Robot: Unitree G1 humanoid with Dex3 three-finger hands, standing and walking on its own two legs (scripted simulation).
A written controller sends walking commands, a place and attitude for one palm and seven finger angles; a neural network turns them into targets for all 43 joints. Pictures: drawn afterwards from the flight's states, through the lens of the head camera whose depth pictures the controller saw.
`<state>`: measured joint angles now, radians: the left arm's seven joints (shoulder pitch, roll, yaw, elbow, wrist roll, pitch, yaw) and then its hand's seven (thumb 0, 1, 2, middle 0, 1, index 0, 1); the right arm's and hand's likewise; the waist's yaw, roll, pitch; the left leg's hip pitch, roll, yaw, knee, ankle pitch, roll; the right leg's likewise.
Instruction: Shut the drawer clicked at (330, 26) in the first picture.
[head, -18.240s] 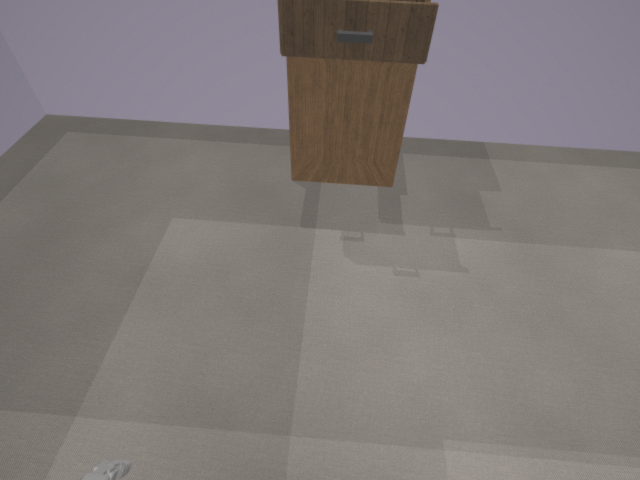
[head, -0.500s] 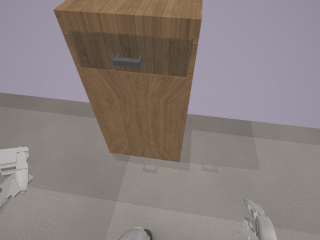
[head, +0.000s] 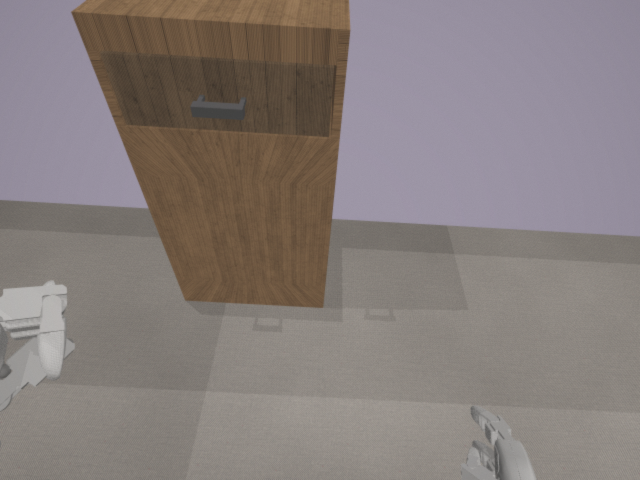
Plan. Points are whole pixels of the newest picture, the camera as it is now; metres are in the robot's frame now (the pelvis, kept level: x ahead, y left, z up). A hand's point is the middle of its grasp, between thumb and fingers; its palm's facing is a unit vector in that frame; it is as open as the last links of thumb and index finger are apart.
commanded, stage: stop stepping back and stand still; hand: left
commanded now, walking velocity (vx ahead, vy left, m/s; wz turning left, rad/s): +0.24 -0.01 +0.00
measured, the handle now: (220, 105) +0.78 +0.27 +0.05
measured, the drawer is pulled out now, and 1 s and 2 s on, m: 0.00 0.00 0.00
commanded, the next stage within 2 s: let the arm hang, fingers relaxed in 1.62 s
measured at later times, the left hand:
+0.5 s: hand out of the picture +0.11 +0.25 +0.16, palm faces +0.48 -0.80 -0.37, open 3.2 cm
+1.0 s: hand (32, 428) +0.13 +0.24 +0.16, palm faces +0.41 -0.80 -0.44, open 3.3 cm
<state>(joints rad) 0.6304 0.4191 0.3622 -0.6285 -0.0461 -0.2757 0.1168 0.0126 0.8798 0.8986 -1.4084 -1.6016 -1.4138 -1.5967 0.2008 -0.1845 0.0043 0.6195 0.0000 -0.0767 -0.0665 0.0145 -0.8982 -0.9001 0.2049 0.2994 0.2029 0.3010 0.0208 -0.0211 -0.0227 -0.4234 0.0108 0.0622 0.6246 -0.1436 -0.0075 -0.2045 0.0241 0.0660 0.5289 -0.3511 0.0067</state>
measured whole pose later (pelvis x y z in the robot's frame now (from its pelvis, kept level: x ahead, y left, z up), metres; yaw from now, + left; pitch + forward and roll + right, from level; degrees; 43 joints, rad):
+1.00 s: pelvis -0.06 -0.01 +0.01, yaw +2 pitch -1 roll +1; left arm 0.59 0.35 0.32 -0.50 -0.03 -0.23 0.15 0.01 0.88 0.90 -1.41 -1.60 -1.41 -1.60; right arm 0.20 -0.25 -0.03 0.64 0.01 -0.11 -0.08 0.02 -0.90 -0.90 0.20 0.30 0.20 0.30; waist 0.02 0.00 0.04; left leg -0.23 0.03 0.06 0.47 -0.23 -0.01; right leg -0.19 0.02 -0.05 0.51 -0.31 -0.04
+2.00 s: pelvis -0.09 +0.02 +0.00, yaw +3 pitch -1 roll +0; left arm 0.29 0.21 -0.01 0.75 0.03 0.06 0.01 0.01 0.90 0.90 -1.13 -1.34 -1.14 -1.33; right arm 0.20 -0.26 0.00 0.87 -0.03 0.01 0.01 0.01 -0.90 -0.90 0.20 0.30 0.20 0.30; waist -0.03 0.00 0.06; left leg -0.34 -0.01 0.05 0.56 -0.21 0.04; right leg -0.27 -0.02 -0.07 0.58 -0.29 -0.01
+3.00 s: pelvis -0.05 +0.00 +0.01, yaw +3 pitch -1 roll +0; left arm 0.29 0.11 0.00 1.16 0.00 -0.01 0.04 0.00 0.91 0.90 -0.20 -0.30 -0.20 -0.30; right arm 0.29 -0.12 -0.01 1.14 -0.02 0.02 -0.04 0.00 -0.91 -0.90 0.20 0.30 0.20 0.30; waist -0.01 0.03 0.06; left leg -0.19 0.02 0.04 0.42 -0.20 0.00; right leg -0.12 0.02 -0.07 0.41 -0.27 -0.04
